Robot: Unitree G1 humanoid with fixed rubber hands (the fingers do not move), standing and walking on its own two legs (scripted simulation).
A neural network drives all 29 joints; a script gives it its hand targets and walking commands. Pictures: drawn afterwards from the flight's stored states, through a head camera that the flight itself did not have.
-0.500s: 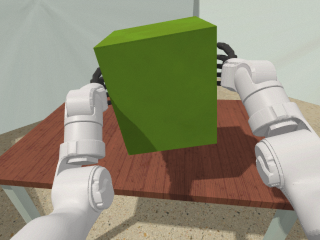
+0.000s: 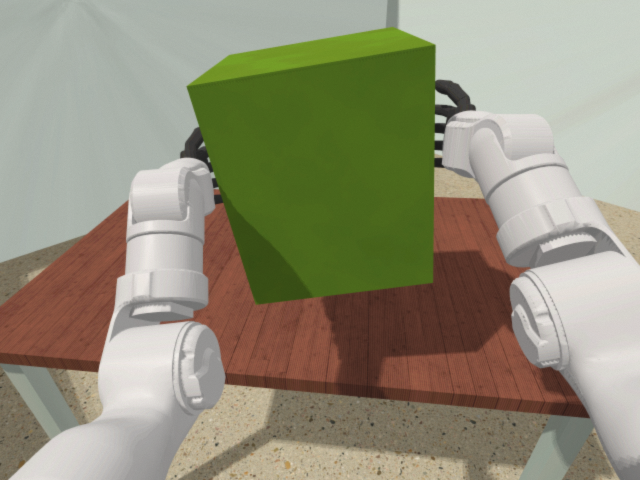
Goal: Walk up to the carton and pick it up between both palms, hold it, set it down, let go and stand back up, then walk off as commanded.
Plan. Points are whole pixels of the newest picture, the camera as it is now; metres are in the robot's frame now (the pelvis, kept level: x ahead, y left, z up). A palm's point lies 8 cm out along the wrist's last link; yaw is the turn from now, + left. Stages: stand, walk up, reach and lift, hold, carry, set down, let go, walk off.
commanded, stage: hold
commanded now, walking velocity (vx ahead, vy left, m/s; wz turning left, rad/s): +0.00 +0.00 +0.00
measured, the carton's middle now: (325, 162) +0.39 +0.00 +0.30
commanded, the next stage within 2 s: none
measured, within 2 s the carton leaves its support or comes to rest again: neither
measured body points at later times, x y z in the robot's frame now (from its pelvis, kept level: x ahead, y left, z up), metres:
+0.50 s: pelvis +0.00 +0.00 +0.00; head -0.10 +0.01 +0.44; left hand +0.39 +0.15 +0.30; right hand +0.38 -0.15 +0.34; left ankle +0.03 +0.14 -0.74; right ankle +0.01 -0.13 -0.74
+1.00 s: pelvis +0.00 +0.00 +0.00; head -0.09 +0.01 +0.44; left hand +0.39 +0.15 +0.29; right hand +0.38 -0.15 +0.33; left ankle +0.03 +0.14 -0.74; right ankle +0.01 -0.13 -0.74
